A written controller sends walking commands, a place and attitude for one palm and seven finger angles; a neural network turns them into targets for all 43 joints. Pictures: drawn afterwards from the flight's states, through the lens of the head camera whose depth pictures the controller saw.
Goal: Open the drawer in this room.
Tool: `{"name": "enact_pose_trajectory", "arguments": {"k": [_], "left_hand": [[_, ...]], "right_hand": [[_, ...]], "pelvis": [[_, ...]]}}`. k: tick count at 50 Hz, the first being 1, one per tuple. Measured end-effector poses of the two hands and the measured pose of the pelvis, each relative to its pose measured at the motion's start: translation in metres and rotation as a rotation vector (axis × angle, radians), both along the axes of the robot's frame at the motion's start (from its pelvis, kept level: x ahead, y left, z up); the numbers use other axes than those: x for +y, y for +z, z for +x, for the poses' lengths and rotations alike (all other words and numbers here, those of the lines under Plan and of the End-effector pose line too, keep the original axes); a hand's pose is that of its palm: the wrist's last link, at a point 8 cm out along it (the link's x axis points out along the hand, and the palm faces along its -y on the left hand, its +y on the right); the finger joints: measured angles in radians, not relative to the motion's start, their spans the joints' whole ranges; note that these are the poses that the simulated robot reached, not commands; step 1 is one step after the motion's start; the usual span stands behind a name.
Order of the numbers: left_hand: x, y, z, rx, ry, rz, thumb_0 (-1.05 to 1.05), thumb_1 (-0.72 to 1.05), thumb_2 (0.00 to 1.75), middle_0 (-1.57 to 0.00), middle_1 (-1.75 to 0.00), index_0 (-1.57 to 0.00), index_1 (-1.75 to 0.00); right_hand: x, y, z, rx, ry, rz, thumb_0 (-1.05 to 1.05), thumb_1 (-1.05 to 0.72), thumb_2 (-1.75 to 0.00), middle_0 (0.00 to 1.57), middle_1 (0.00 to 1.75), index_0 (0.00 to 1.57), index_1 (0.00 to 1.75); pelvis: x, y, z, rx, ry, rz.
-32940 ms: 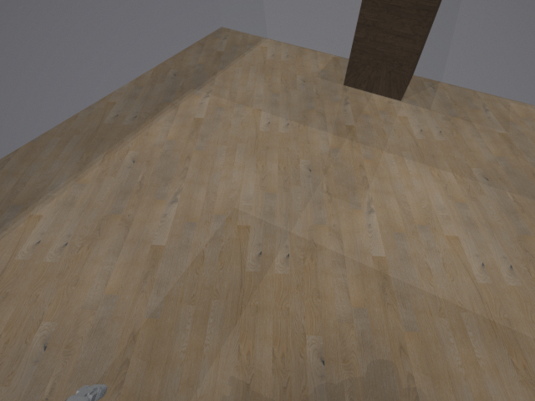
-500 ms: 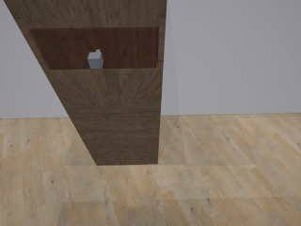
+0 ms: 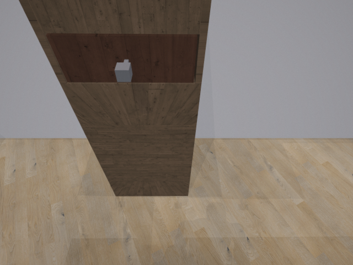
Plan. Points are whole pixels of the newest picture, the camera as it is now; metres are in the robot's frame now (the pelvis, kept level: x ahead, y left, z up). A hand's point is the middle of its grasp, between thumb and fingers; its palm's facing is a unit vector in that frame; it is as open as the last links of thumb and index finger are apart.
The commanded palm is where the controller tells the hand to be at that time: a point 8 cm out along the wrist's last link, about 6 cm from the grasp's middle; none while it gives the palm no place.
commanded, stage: look again from close up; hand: left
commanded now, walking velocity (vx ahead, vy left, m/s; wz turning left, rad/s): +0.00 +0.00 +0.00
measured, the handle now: (124, 68) +0.57 +0.18 +0.14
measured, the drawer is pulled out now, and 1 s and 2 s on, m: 0.00 0.00 0.00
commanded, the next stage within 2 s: shuffle to correct the standing spot in 0.30 s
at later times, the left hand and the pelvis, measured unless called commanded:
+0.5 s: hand out of the picture +0.00 +0.20 -0.17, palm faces -0.01 -0.98 -0.20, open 7.4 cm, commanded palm none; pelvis -0.01 +0.02 +0.00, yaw -1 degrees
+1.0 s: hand out of the picture -0.04 +0.13 -0.19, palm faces +0.13 -0.99 -0.11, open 7.4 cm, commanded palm none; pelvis +0.06 +0.00 -0.01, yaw +2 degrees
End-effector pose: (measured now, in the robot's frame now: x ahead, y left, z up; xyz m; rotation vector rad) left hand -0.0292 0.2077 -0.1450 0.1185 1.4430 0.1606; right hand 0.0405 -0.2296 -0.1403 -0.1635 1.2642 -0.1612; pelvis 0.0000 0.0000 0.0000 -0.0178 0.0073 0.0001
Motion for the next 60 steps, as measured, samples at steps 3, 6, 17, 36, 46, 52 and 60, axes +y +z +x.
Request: {"name": "enact_pose_trajectory", "arguments": {"k": [3, 6, 17, 36, 46, 52, 60], "left_hand": [[0.01, -0.001, 0.005, -0.024, 0.0, 0.0, 0.0, 0.91, 0.9, -0.2, -0.3, -0.2, -0.3], [0.019, 0.0, 0.012, -0.048, -0.01, 0.005, 0.0, 0.91, 0.9, -0.2, -0.3, -0.2, -0.3], [0.042, 0.006, 0.031, -0.088, -0.054, 0.029, 0.0, 0.91, 0.9, -0.2, -0.3, -0.2, -0.3], [0.004, -0.002, 0.023, -0.033, 0.0, 0.006, 0.0, 0.91, 0.9, -0.2, -0.3, -0.2, -0.3], [-0.03, -0.012, -0.019, 0.129, 0.11, -0.079, 0.0, 0.91, 0.9, -0.2, -0.3, -0.2, -0.3], [-0.025, -0.012, -0.001, 0.152, 0.106, -0.066, 0.0, 0.91, 0.9, -0.2, -0.3, -0.2, -0.3], [-0.007, 0.003, 0.064, -0.073, 0.064, 0.061, 0.0, 0.91, 0.9, -0.2, -0.3, -0.2, -0.3]], "right_hand": [[0.008, 0.0, -0.005, -0.003, 0.005, -0.005, 0.0, -0.94, -0.9, 0.2, 0.3, 0.2, 0.3], [0.014, 0.0, -0.013, 0.007, 0.004, -0.005, 0.0, -0.95, -0.9, 0.2, 0.3, 0.2, 0.3], [0.036, -0.003, -0.061, 0.106, -0.025, 0.032, 0.01, -0.92, -0.9, 0.2, 0.3, 0.2, 0.3], [0.018, -0.013, -0.083, 0.253, -0.046, 0.063, 0.01, -0.91, -0.9, 0.2, 0.3, 0.2, 0.3], [-0.005, -0.001, 0.05, 0.061, 0.07, -0.034, 0.01, -0.92, -0.9, 0.2, 0.3, 0.2, 0.3], [0.005, 0.005, 0.107, -0.07, 0.096, -0.031, 0.01, -0.92, -0.9, 0.2, 0.3, 0.2, 0.3], [0.004, -0.006, 0.114, -0.09, 0.097, 0.067, 0.0, -0.91, -0.9, 0.2, 0.3, 0.2, 0.3]], "pelvis": [[0.008, 0.0, -0.001, -0.01, -0.005, 0.006], [0.014, 0.0, -0.002, -0.017, -0.01, 0.01], [0.024, 0.003, -0.008, -0.019, -0.023, 0.021], [-0.005, -0.006, 0.012, 0.019, 0.03, 0.018], [-0.005, -0.008, 0.046, 0.017, 0.057, -0.002], [-0.004, -0.006, 0.056, 0.006, 0.029, 0.03], [-0.026, -0.005, 0.048, -0.008, 0.048, 0.042]]}}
